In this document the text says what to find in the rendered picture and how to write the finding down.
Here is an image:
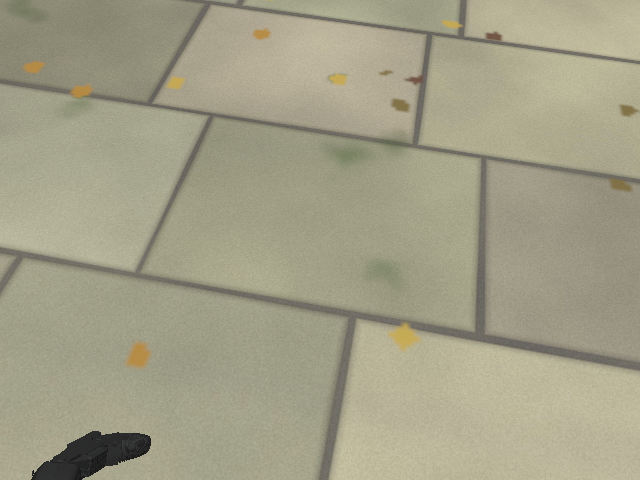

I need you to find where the robot left hand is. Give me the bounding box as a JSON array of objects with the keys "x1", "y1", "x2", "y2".
[{"x1": 31, "y1": 431, "x2": 151, "y2": 480}]

